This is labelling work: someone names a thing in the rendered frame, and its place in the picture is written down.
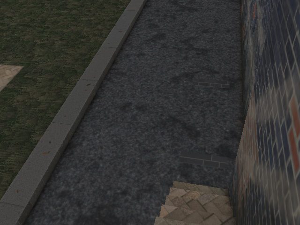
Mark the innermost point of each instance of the stairs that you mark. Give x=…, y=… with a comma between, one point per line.
x=191, y=204

